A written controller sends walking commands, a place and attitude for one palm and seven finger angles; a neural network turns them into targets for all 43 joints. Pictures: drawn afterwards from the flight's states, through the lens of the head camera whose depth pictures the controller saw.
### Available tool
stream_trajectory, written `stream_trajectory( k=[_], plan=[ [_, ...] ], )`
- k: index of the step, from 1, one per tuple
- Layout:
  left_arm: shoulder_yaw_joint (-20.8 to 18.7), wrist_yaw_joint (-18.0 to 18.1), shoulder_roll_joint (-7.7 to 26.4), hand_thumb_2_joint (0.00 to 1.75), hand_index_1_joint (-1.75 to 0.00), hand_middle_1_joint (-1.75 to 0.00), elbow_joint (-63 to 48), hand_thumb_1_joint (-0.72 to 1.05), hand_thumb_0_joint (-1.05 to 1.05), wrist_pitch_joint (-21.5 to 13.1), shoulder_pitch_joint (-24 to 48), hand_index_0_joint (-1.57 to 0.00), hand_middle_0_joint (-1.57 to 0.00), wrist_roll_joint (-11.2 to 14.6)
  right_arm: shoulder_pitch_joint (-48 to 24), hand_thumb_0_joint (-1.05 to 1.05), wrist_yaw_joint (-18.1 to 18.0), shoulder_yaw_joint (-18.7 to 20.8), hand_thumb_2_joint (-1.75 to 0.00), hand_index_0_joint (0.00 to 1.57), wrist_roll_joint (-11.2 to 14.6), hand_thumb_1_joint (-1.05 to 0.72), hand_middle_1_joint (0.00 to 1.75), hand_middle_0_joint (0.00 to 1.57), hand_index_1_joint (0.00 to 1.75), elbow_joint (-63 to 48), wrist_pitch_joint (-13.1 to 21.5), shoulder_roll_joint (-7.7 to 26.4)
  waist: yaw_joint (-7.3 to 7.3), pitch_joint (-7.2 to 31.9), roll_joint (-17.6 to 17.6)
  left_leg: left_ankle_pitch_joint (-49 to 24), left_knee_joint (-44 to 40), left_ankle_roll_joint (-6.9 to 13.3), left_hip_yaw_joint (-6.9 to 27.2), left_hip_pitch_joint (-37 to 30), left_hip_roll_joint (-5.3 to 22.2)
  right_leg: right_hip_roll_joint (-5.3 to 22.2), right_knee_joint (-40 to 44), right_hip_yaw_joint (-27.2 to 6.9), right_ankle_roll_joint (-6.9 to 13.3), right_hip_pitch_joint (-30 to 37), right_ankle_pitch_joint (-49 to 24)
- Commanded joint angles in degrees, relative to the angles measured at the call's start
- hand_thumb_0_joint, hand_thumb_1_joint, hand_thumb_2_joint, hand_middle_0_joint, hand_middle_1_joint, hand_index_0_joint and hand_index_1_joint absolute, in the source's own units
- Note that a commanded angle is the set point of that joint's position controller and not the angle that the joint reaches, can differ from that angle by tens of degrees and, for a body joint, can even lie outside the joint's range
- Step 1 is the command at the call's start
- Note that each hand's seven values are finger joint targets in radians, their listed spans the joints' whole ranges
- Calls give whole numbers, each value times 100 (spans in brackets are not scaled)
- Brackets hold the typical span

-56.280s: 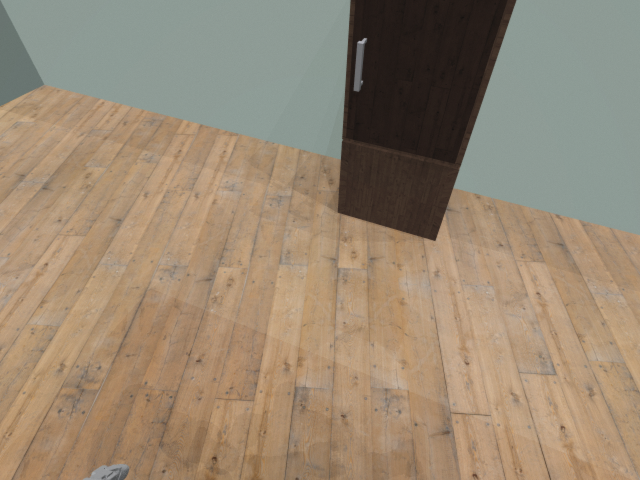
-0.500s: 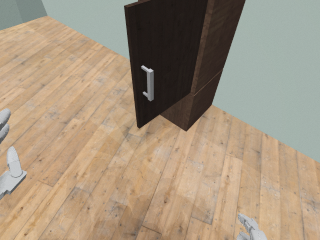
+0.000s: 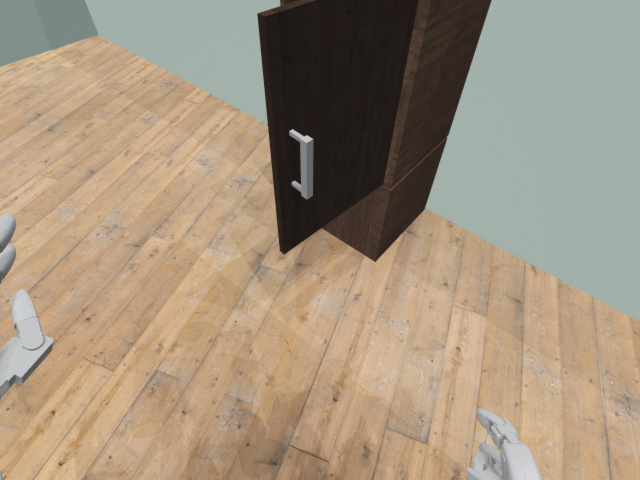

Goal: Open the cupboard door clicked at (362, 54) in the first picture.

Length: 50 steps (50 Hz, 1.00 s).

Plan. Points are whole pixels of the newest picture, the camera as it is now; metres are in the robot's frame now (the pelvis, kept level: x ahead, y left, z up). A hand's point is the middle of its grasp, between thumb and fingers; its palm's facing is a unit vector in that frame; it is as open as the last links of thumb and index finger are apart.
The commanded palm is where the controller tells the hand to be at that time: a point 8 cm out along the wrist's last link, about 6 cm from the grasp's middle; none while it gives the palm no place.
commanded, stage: let the arm hang, fingers relaxed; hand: left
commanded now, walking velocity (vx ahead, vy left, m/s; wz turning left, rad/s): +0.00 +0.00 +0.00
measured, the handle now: (300, 165) +0.72 +0.10 -0.05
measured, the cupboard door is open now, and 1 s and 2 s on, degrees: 84 84 84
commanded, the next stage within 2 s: look to check the result in 1.20 s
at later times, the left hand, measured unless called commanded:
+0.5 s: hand out of the picture +0.02 +0.18 -0.18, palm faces +0.03 -0.98 -0.18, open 6.9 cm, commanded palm none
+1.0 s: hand out of the picture +0.02 +0.19 -0.17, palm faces +0.04 -0.97 -0.22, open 7.3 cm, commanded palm none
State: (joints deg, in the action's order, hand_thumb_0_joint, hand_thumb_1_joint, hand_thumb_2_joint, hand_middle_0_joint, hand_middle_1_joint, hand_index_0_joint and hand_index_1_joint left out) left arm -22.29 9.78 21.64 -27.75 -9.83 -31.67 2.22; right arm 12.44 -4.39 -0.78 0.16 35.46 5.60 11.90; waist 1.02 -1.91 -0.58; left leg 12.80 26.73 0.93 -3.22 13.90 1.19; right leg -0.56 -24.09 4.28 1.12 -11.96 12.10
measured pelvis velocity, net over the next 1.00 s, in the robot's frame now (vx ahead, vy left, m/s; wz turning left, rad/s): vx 0.00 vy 0.00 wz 0.01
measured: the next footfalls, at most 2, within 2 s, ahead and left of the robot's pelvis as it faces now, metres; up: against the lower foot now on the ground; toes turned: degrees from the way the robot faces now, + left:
none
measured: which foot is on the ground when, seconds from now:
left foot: down 0.00-1.00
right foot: down 0.00-1.00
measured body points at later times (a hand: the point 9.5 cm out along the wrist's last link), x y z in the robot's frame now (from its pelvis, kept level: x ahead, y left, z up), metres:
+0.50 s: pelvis -0.02 -0.01 +0.00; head +0.01 +0.02 +0.44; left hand +0.02 +0.23 -0.16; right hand +0.00 -0.26 -0.14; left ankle +0.02 +0.10 -0.74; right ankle +0.01 -0.10 -0.74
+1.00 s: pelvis +0.00 +0.00 +0.00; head +0.00 -0.01 +0.45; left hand +0.02 +0.24 -0.15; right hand +0.01 -0.22 -0.16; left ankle +0.02 +0.10 -0.74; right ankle +0.01 -0.10 -0.74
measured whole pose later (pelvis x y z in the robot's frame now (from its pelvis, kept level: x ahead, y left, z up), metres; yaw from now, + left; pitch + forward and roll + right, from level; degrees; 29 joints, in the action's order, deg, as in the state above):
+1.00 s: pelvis +0.00 +0.00 +0.00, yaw +1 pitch -2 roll +0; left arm -0.1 1.5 9.8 64.5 -0.1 -13.1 -0.5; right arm 14.5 -1.4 -0.7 -1.4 65.1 0.0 9.4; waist 0.1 -1.7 -1.1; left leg 10.8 22.7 1.4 -3.1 10.3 -0.7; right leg 1.2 -23.9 4.4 0.9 -9.9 12.4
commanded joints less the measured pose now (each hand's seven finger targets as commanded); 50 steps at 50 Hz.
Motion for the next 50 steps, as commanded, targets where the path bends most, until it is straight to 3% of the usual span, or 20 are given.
stream_trajectory(
  k=[1, 4, 5, 6, 8, 10, 11, 13, 15, 19, 21, 22, 24, 29, 34, 44, 50],
  plan=[
    [-762, 99, 1025, 90, -30, -30, -972, 90, 0, -340, 217, -20, -20, 6, -489, 0, -25, 300, -90, 20, 21, -90, 30, 20, 30, -851, 302, 689, -108, 586, -350, -232, -664, -74, 425, 147, 355, 299, 399, -586, -122, 439, -510],
    [-650, 78, 925, 90, -30, -30, -800, 90, 0, -313, 217, -20, -20, -2, -488, 0, -13, 283, -90, 20, 36, -90, 30, 20, 30, -858, 255, 682, -115, 444, -297, -20, -757, -59, 453, 313, 368, 258, 451, -565, -141, 417, -316],
    [1668, -779, 113, 90, -30, -30, 3568, 90, 0, 500, 631, -20, -20, -492, -904, 0, 531, 548, -90, 20, -53, -90, 30, 20, 30, 627, 484, 1756, -298, -42, -331, -810, 130, 27, 716, 828, 555, 676, -397, -300, -6, -394, -695],
    [1566, -918, -29, 90, -30, -30, 3740, 90, 0, 854, 638, -20, -20, -423, -381, 0, 499, 548, -90, 20, -39, -90, 30, 20, 30, 655, 158, 1401, -224, 390, -224, -1335, 76, -6, 492, 295, 564, 663, -218, -667, 38, -477, -760],
    [1577, -978, -50, 90, -30, -30, 3865, 90, 0, 936, 875, -20, -20, -392, -270, 0, 475, 452, -90, 20, -90, -90, 30, 20, 30, 559, -56, 1340, -183, 446, -195, -618, -112, 199, 791, 695, 738, 533, -492, -444, 65, -431, 89],
    [1644, -997, 76, 90, -30, -30, 4446, 90, 0, 895, 1217, -20, -20, -431, -412, 0, 478, 362, -90, 20, -139, -90, 30, 20, 30, 616, -168, 1355, -113, 389, 575, -381, -201, 282, 952, 871, 670, 478, -492, -491, 103, -212, 118],
    [1689, -996, 154, 90, -30, -30, 4757, 90, 0, 875, 1367, -20, -20, -449, -443, 0, 477, 344, -90, 20, -146, -90, 30, 20, 30, 660, -211, 1328, -96, 460, 1047, -372, -95, 241, 906, 706, 583, 602, -310, -641, 158, -212, 93],
    [1769, -975, 204, 90, -30, -30, 5414, 90, 0, 895, 1648, -20, -20, -438, -257, 0, 482, 292, -90, 20, -162, -90, 30, 20, 30, 828, -340, 1195, -188, 576, 1587, -314, 238, 171, 696, 262, 286, 930, 10, -959, 314, -447, 168],
    [1902, -933, 131, 90, -30, -30, 6032, 90, 0, 951, 1872, -20, -20, -392, -141, 0, 476, 234, -90, 20, -183, -90, 30, 20, 30, 1052, -458, 1021, -254, 566, 1288, -416, 294, 91, 565, -95, 160, 1027, 136, -1018, 384, -650, 254],
    [2035, -877, -84, 90, -30, -30, 7075, 90, 0, 996, 1718, -20, -20, -334, -204, 0, 444, 123, -90, 20, -189, -90, 30, 20, 30, 1467, -528, 813, -122, 365, -540, -237, -437, 108, 800, 193, 401, 683, -14, -754, 143, -177, 415],
    [2034, -862, -88, 90, -30, -30, 7526, 90, 0, 982, 1544, -20, -20, -323, -153, 0, 404, 117, -90, 20, -161, -90, 30, 20, 30, 1645, -548, 788, -50, 297, -756, 55, -579, 82, 822, 390, 411, 634, 95, -716, 138, 151, 346],
    [1965, -853, -239, 90, -30, -30, 7686, 90, 0, 971, 1486, -20, -20, -332, -80, 0, 379, 146, -90, 20, -183, -90, 30, 20, 30, 1740, -554, 688, -56, 313, -925, 232, -633, 83, 817, 439, 406, 653, 169, -696, 173, 246, 347],
    [1994, -858, -235, 90, -30, -30, 7989, 90, 0, 970, 1444, -20, -20, -302, 60, 0, 361, 157, -90, 20, -176, -90, 30, 20, 30, 1910, -588, 627, -61, 256, -1181, 559, -718, 58, 782, 446, 387, 656, 267, -671, 205, 286, 392],
    [2008, -867, -240, 90, -30, -30, 8494, 90, 0, 934, 1571, -20, -20, -289, 474, 0, 318, 213, -90, 20, -150, -90, 30, 20, 30, 2267, -613, 610, -137, -56, -169, 533, -702, 64, 737, 260, 384, 725, 619, -735, 231, 20, 733],
    [2027, -851, -268, 90, -30, -30, 8802, 90, 0, 930, 1583, -20, -20, -285, 737, 0, 311, 218, -90, 20, -148, -90, 30, 20, 30, 2543, -618, 531, -192, -242, 402, 335, -609, 90, 608, -42, 338, 780, 837, -780, 232, -339, 1107],
    [2069, -808, -429, 90, -30, -30, 9097, 90, 0, 903, 1504, -20, -20, -275, 574, 0, 283, 153, -90, 20, -133, -90, 30, 20, 30, 2802, -516, 416, -110, -205, 139, -239, -939, 93, 682, -107, 485, 705, 545, -600, 127, 66, 82],
    [2083, -802, -515, 90, -30, -30, 9158, 90, 0, 898, 1490, -20, -20, -278, 502, 0, 272, 126, -90, 20, -138, -90, 30, 20, 30, 2875, -495, 332, -97, -239, -14, -350, -1009, 67, 655, -167, 465, 715, 561, -596, 94, 124, -61]
  ],
)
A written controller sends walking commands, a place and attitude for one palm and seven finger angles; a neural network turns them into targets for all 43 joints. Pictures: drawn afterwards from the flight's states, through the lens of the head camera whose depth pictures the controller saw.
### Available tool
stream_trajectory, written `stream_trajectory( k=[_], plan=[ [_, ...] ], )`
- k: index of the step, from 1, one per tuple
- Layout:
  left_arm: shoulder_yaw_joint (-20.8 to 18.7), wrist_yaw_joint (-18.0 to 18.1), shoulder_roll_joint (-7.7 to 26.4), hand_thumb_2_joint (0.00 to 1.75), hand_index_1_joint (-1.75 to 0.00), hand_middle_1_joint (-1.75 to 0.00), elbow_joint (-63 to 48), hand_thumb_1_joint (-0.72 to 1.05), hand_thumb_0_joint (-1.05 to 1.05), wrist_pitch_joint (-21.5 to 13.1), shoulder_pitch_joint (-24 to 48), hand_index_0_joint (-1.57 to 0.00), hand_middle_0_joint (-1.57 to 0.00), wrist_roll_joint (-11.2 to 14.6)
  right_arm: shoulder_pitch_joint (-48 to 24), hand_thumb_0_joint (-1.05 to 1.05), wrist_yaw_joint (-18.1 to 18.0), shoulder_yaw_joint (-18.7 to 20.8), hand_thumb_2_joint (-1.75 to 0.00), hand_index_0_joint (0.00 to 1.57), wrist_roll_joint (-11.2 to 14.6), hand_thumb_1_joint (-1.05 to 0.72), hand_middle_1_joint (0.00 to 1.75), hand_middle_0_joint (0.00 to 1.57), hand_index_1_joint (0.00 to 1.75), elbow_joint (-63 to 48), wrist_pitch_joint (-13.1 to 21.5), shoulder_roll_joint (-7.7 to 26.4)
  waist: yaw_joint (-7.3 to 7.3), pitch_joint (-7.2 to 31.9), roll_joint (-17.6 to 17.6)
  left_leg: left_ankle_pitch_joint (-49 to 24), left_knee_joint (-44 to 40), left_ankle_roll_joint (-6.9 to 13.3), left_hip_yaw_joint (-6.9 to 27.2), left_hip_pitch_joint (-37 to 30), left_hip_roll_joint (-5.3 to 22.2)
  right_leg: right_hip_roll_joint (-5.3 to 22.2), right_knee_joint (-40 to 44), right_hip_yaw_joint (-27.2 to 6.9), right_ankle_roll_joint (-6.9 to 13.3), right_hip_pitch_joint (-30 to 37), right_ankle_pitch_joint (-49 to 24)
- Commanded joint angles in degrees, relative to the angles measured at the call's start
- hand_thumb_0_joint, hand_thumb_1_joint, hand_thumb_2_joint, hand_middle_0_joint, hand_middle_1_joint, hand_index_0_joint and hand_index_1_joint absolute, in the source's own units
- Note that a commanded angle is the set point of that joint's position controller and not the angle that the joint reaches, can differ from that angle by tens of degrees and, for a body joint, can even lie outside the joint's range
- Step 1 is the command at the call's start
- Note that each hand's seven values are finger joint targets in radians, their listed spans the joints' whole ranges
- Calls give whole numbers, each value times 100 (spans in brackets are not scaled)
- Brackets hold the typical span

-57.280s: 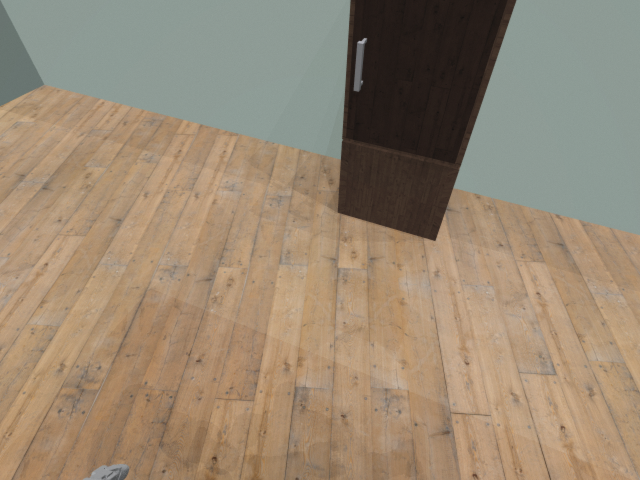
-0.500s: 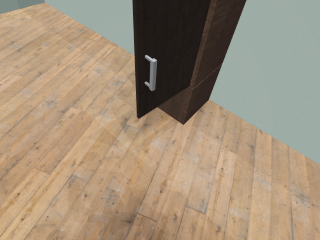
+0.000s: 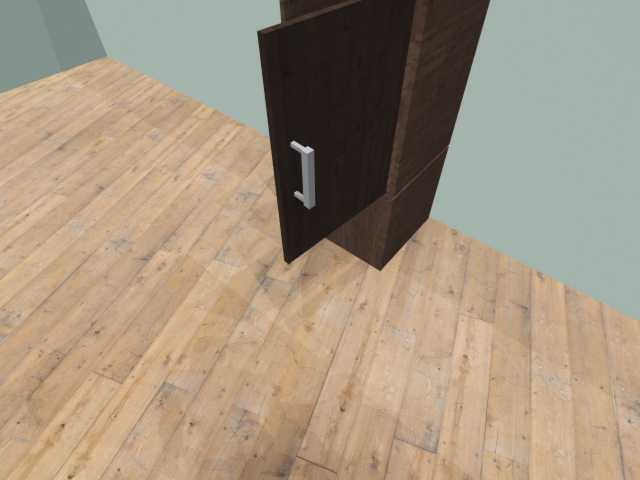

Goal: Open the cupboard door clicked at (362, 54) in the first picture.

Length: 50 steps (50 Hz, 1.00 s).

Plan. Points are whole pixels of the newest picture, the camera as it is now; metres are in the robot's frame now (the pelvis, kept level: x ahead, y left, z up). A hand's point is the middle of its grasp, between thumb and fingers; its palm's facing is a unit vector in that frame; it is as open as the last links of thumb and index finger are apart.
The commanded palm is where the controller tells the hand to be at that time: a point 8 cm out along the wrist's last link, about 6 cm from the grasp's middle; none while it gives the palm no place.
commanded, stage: let the arm hang, fingers relaxed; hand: left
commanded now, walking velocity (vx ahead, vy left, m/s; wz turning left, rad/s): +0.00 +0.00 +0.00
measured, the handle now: (302, 175) +0.72 +0.09 -0.06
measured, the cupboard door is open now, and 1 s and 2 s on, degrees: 84 84 84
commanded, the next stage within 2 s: look to check the result in 0.20 s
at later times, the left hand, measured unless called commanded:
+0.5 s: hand out of the picture +0.02 +0.19 -0.17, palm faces +0.03 -0.97 -0.25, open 7.3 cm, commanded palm none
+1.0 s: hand out of the picture +0.08 +0.20 -0.16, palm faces +0.01 -0.96 -0.28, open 7.3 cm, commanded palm none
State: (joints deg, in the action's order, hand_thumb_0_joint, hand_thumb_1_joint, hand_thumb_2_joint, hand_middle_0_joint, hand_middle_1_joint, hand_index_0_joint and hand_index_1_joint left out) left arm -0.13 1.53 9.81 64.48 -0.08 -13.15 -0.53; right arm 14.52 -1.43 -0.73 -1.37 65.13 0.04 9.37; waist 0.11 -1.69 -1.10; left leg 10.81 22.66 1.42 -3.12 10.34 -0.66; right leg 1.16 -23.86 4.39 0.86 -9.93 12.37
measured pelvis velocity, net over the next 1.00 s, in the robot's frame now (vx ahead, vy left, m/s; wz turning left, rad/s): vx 0.03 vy -0.02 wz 0.00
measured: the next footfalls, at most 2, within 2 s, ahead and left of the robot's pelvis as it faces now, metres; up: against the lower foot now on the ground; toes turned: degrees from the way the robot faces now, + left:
none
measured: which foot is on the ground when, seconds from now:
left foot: down 0.00-1.00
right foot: down 0.00-1.00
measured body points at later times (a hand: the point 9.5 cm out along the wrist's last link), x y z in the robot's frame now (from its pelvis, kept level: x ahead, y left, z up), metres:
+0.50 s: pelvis +0.02 -0.01 +0.00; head +0.03 -0.01 +0.45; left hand +0.02 +0.24 -0.15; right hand +0.03 -0.24 -0.16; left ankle +0.02 +0.10 -0.74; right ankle +0.01 -0.11 -0.74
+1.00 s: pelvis +0.03 -0.02 +0.00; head +0.05 -0.03 +0.45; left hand +0.08 +0.25 -0.14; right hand +0.08 -0.28 -0.15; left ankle +0.02 +0.10 -0.74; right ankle +0.01 -0.11 -0.74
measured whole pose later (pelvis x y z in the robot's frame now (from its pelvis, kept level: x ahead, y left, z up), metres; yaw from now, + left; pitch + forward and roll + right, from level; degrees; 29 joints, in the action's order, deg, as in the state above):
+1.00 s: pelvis +0.03 -0.02 +0.00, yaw +0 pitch -1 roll +0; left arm -0.5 0.9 14.2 65.0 -1.2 -9.0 -0.5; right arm 8.9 -1.4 -0.1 -1.2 65.5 0.5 14.9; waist 0.0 -2.6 -0.8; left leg 11.1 18.3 -0.3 -2.4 6.1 0.6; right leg -0.5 -19.1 5.0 2.2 -5.4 12.7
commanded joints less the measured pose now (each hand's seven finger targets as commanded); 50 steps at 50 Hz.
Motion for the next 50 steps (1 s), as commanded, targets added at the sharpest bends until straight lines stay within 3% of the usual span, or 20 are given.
stream_trajectory(
  k=[1, 14, 31, 50],
  plan=[
    [-156, 26, 706, 90, -30, -30, -75, 90, 0, -91, -361, -20, -20, -12, 284, 0, -27, 131, -90, 20, 28, -90, 30, 20, 30, -111, 77, 631, 7, -213, 44, -309, -569, 27, 654, 143, 660, 532, 527, -592, 119, -36, -190],
    [-168, 14, 755, 90, -30, -30, -40, 90, 0, -132, -266, -20, -20, 0, 161, 0, -59, 157, -90, 20, 26, -90, 30, 20, 30, -81, 104, 754, -29, -109, 28, -617, -560, 21, 626, -112, 679, 560, 621, -609, 140, 130, -498],
    [-206, -8, 1108, 90, -30, -30, -65, 90, 0, -180, -47, -20, -20, -2, -194, 0, -48, 211, -90, 20, 45, -90, 30, 20, 30, -125, 112, 1129, -14, -10, 192, -819, -560, 30, 625, -356, 721, 607, 735, -628, 177, 227, -784],
    [-224, -25, 1431, 90, -30, -30, -165, 90, 0, -220, 329, -20, -20, 8, -542, 0, -27, 231, -90, 20, 28, -90, 30, 20, 30, -200, 119, 1426, -30, 175, 65, -1099, -601, -39, 596, -518, 770, 679, 797, -682, 190, 487, -1437]
  ],
)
